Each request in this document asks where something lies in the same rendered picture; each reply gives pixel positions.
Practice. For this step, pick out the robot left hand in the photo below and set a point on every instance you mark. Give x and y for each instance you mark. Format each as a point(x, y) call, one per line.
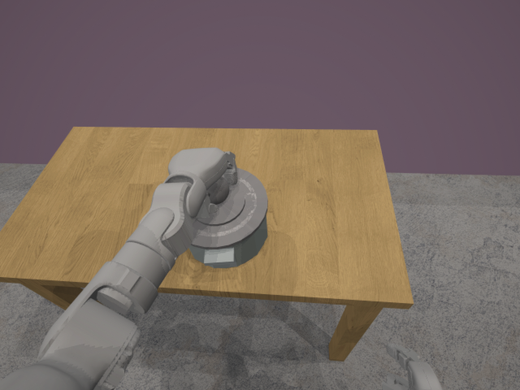
point(209, 164)

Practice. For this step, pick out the table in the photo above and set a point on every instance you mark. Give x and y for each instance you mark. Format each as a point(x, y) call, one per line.
point(332, 235)

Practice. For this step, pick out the robot right hand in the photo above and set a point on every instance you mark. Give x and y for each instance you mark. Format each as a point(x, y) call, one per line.
point(420, 374)

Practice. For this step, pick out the left robot forearm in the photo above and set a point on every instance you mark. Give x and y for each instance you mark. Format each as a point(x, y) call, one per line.
point(130, 281)

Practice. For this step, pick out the left robot upper arm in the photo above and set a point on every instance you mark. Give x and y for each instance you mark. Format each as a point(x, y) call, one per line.
point(92, 352)

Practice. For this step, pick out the pot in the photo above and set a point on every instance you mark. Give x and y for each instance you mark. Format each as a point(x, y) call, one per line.
point(235, 255)

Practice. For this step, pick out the knob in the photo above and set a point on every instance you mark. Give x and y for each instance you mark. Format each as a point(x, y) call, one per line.
point(218, 191)

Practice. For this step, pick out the lid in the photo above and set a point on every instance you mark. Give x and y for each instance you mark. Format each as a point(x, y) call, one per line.
point(237, 218)

